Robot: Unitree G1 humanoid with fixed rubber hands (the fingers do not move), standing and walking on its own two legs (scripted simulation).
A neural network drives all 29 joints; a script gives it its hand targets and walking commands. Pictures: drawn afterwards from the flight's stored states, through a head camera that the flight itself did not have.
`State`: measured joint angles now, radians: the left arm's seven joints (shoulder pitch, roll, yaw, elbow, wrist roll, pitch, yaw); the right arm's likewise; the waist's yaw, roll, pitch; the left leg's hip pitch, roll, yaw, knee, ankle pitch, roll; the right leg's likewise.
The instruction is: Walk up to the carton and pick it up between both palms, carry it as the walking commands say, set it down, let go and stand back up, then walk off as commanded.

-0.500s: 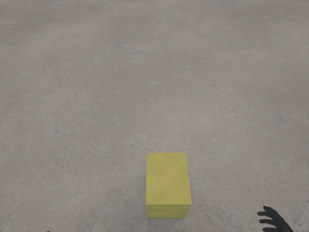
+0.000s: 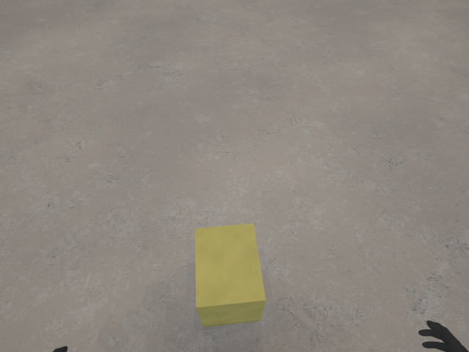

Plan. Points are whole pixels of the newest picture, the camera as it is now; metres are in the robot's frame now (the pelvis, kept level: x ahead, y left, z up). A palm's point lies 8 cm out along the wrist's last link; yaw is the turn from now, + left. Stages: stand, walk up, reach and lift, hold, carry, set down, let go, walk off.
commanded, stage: walk up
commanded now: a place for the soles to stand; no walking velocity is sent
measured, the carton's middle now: (228, 275) +0.48 +0.04 -0.62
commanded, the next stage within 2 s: reach and lift in 0.80 s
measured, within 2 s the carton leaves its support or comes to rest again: neither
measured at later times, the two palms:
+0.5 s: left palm (57, 348) +0.16 +0.31 -0.07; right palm out of the picture +0.13 -0.33 -0.08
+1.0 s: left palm (57, 346) +0.17 +0.31 -0.08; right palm (411, 328) +0.18 -0.29 -0.07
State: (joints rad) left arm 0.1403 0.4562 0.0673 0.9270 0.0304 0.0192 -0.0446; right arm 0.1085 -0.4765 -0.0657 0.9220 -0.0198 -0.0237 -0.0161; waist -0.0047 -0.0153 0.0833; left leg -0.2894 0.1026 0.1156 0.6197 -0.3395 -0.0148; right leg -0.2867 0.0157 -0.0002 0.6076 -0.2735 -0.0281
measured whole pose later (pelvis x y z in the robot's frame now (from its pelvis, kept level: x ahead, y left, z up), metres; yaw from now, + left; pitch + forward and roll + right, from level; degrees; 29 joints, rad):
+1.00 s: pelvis +0.01 +0.01 +0.00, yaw +1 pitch -1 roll +0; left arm 0.08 0.33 0.16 0.57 0.08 0.18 -0.06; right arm 0.09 -0.33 -0.18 0.59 -0.11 0.16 0.07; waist 0.01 -0.02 0.19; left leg -0.26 0.01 0.02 0.54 -0.26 -0.01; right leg -0.26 -0.01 0.00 0.57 -0.29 0.00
